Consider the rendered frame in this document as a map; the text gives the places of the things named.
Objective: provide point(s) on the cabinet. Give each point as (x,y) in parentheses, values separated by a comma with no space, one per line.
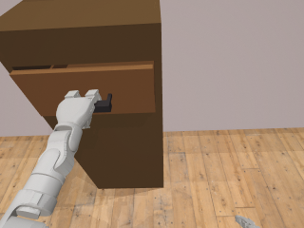
(118,151)

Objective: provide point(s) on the right robot hand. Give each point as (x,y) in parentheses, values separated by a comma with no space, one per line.
(245,222)

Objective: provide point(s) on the left robot forearm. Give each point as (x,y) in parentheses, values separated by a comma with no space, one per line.
(38,197)

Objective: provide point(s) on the drawer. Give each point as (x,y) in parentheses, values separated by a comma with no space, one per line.
(132,85)

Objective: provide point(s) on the handle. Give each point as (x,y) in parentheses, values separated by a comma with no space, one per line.
(103,106)

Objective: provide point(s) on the left robot upper arm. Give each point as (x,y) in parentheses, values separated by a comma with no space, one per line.
(16,222)

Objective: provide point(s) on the left robot hand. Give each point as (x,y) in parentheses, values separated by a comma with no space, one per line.
(76,109)

